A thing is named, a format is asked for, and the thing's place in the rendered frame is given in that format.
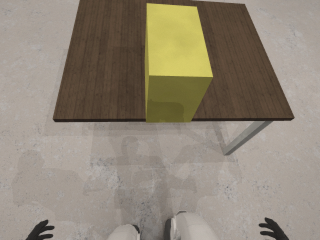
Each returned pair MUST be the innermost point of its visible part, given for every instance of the carton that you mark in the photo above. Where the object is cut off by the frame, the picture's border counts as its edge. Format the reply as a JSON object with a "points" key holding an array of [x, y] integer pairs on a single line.
{"points": [[177, 67]]}

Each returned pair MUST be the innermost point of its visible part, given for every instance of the robot right hand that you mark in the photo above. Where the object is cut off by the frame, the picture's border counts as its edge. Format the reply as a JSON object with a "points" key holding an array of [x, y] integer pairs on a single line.
{"points": [[277, 233]]}

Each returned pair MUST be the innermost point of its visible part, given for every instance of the robot left hand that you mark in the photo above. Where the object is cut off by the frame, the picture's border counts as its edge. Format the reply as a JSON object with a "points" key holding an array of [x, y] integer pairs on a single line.
{"points": [[40, 228]]}

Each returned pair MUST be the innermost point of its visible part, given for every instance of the robot left foot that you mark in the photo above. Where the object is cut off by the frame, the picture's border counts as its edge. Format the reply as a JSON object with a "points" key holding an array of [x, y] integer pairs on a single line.
{"points": [[137, 229]]}

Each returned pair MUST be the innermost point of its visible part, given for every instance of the table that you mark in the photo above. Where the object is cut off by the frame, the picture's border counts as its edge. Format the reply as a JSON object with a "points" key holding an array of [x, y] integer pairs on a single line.
{"points": [[104, 74]]}

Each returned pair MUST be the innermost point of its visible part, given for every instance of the robot right shin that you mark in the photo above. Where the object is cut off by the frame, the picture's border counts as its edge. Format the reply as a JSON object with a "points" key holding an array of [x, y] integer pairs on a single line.
{"points": [[180, 211]]}

